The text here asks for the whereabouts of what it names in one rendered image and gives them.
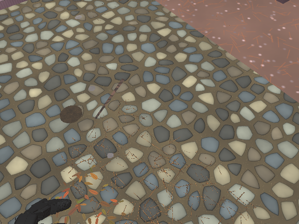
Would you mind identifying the left robot hand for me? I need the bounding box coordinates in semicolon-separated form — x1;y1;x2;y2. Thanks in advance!
14;198;72;224

